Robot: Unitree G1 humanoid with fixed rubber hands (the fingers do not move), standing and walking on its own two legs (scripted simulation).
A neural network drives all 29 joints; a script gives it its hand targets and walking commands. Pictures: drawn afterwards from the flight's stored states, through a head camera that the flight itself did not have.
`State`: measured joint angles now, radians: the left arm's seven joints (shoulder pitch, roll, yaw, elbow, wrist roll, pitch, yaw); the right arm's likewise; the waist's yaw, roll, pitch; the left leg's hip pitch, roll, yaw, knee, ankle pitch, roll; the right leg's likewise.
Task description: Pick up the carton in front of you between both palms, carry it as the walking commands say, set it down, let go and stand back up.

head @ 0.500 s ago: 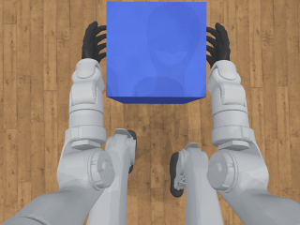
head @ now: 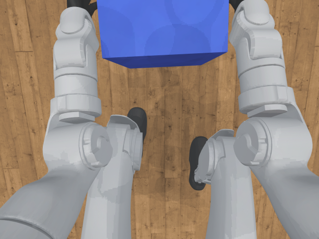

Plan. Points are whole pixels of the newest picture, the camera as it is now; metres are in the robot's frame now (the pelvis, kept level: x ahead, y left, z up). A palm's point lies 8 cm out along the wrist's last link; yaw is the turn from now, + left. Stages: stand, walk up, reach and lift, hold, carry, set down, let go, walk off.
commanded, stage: set down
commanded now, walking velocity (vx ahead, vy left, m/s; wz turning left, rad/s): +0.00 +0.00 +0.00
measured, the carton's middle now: (163, 15) +0.53 +0.10 -0.22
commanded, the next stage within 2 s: none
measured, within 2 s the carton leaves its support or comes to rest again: rests again in 1.34 s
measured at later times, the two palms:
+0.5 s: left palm (85, 4) +0.52 +0.26 -0.20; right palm (229, 9) +0.57 -0.04 -0.21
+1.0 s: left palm (83, 10) +0.51 +0.27 -0.22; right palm (224, 13) +0.56 -0.04 -0.23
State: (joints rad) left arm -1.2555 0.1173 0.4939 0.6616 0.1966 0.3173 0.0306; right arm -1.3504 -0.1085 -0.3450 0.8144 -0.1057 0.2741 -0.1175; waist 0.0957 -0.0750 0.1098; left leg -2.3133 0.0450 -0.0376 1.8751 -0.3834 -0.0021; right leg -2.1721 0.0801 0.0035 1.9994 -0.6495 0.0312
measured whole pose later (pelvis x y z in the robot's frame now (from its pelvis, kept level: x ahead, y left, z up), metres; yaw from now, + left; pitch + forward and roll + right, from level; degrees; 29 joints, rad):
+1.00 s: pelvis -0.01 +0.00 -0.06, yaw +0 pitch +38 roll +0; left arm -1.48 0.37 0.45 1.03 0.05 0.21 -0.08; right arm -1.54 -0.16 -0.27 0.97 -0.12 0.21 -0.04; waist 0.13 -0.02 0.38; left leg -2.34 0.06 -0.03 2.09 -0.41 -0.01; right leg -2.21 0.12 0.02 2.23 -0.69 0.04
